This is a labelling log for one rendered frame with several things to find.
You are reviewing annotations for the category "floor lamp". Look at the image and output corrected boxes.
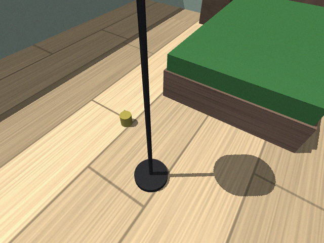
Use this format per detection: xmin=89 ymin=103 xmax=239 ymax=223
xmin=134 ymin=0 xmax=168 ymax=192

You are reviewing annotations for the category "bed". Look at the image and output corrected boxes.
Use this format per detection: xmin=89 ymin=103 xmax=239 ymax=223
xmin=163 ymin=0 xmax=324 ymax=153

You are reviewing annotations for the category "mug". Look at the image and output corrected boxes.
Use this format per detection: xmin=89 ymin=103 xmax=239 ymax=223
xmin=119 ymin=110 xmax=133 ymax=127

